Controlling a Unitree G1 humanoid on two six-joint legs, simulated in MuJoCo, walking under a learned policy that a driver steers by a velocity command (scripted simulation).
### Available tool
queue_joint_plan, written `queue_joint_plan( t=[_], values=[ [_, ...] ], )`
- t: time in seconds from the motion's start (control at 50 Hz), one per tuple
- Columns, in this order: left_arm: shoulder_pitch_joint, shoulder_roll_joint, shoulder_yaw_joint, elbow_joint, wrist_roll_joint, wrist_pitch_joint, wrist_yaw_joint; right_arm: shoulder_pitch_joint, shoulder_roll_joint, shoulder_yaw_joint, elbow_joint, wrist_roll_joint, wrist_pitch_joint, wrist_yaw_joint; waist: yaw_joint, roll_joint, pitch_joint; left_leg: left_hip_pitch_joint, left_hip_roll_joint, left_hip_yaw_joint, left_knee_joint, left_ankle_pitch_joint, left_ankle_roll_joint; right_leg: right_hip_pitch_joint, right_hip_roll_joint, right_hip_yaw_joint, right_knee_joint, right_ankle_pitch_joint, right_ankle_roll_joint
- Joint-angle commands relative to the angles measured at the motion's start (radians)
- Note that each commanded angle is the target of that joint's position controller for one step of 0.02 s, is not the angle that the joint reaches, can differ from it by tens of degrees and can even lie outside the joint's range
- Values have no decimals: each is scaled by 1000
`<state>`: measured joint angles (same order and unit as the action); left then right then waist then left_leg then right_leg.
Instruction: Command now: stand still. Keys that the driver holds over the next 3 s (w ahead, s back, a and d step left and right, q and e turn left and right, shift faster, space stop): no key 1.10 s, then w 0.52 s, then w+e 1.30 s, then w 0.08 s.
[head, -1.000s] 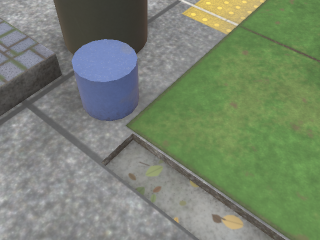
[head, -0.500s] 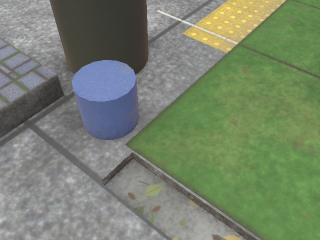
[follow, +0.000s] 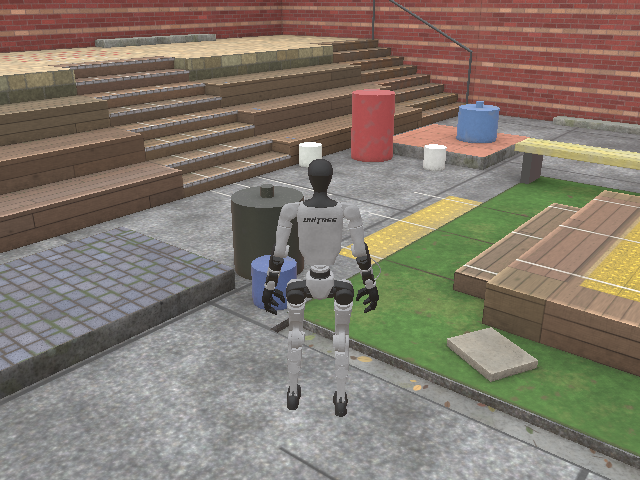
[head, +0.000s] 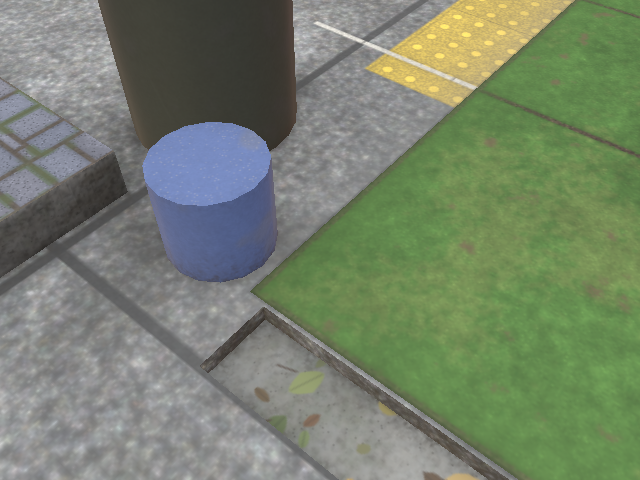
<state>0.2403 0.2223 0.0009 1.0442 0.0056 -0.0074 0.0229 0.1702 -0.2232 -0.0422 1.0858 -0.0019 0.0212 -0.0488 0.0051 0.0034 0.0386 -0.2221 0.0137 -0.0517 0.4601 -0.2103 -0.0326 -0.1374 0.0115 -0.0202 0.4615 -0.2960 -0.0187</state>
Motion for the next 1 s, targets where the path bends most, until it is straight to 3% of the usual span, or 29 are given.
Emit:
queue_joint_plan(
  t=[0.02, 0.48, 1.0],
  values=[
    [43, 102, 16, -18, 0, -6, 4, 13, -102, -13, -12, 0, -7, -3, -1, -4, -5, 69, 13, -7, -44, 153, 29, -97, -46, 45, -111, 128, -10],
    [131, 66, 10, 17, -3, -5, 7, 68, -76, 9, 45, 3, -10, -6, -3, -5, 17, 42, 10, 4, -49, 126, 25, -101, -38, 43, -114, 123, -13],
    [189, 38, 13, 26, -6, -6, 10, 122, -54, 15, 49, 5, -11, -10, -3, -5, 29, 32, 9, 9, -44, 129, 24, -100, -35, 41, -108, 142, -14]
  ],
)
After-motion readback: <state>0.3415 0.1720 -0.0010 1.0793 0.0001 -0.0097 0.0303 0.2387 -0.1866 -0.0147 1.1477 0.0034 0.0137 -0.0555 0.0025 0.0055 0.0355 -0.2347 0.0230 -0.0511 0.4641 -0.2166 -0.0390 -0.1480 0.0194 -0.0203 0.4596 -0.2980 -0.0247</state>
